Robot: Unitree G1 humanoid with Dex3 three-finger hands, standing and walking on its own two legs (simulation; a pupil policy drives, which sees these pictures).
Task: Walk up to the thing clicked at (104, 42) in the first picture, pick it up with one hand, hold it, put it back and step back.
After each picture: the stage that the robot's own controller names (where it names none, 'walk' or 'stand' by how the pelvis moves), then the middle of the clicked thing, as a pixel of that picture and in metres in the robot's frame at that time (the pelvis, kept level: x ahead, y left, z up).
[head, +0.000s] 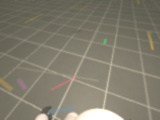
stand; (104, 41) +1.81 -0.37 -0.72
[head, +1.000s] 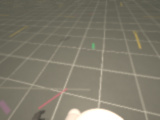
walk; (93, 46) +1.69 +0.05 -0.70
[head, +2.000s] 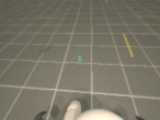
walk; (79, 58) +1.13 +0.28 -0.72
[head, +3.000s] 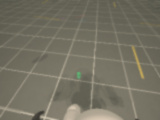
walk; (78, 75) +0.74 +0.20 -0.71
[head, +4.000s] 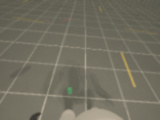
walk; (69, 90) +0.49 +0.18 -0.71
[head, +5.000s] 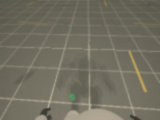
stand; (72, 97) +0.36 +0.22 -0.72
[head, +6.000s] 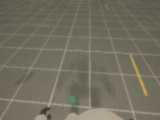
stand; (72, 99) +0.35 +0.20 -0.72
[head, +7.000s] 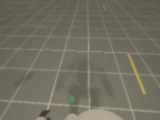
stand; (72, 99) +0.36 +0.21 -0.73
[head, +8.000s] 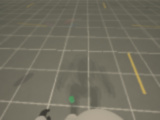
stand; (71, 99) +0.35 +0.22 -0.73
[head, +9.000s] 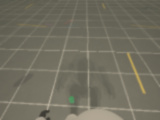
stand; (71, 99) +0.35 +0.22 -0.73
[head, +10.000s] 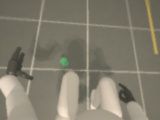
go down; (64, 62) +0.42 +0.25 -0.38
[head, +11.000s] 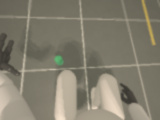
go down; (59, 60) +0.41 +0.27 -0.32
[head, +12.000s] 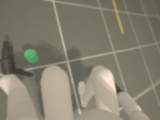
close in; (31, 56) +0.39 +0.31 -0.22
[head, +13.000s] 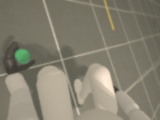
close; (23, 56) +0.39 +0.32 -0.22
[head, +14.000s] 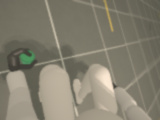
lift; (27, 58) +0.37 +0.29 -0.22
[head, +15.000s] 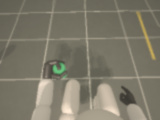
lift; (60, 71) +0.32 +0.21 -0.03
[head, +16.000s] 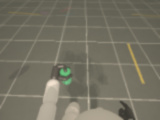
hold; (66, 76) +0.32 +0.18 -0.02
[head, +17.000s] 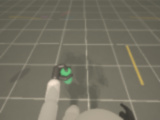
hold; (66, 75) +0.32 +0.17 -0.01
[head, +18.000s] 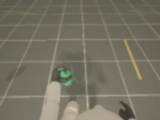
crouch; (66, 77) +0.32 +0.17 -0.05
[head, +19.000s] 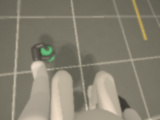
lower; (48, 54) +0.44 +0.26 -0.12
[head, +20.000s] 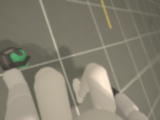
lower; (20, 59) +0.39 +0.31 -0.22
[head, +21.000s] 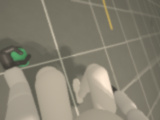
lower; (21, 58) +0.38 +0.31 -0.22
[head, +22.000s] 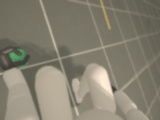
lower; (19, 58) +0.38 +0.32 -0.22
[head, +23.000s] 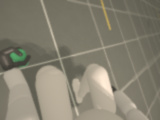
lower; (20, 58) +0.38 +0.32 -0.22
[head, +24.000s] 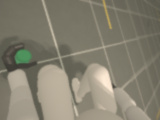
open; (22, 58) +0.36 +0.30 -0.22
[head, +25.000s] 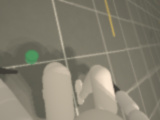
stand; (31, 57) +0.37 +0.29 -0.23
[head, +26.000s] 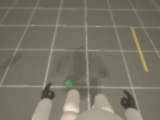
stand; (69, 83) +0.36 +0.22 -0.56
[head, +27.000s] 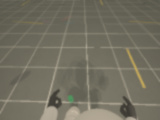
stand; (70, 99) +0.34 +0.21 -0.67
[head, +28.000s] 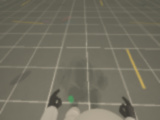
stand; (71, 99) +0.34 +0.21 -0.67
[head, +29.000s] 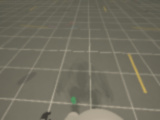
stand; (73, 100) +0.36 +0.20 -0.72
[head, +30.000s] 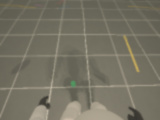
walk; (73, 84) +0.43 +0.17 -0.70
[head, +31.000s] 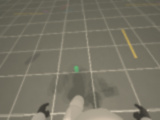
walk; (76, 69) +0.72 +0.26 -0.69
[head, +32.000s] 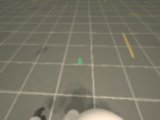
stand; (79, 61) +1.01 +0.22 -0.70
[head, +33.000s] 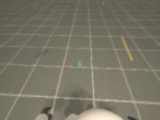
stand; (79, 64) +1.01 +0.20 -0.73
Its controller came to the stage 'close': yes
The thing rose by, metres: 0.69
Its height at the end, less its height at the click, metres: +0.00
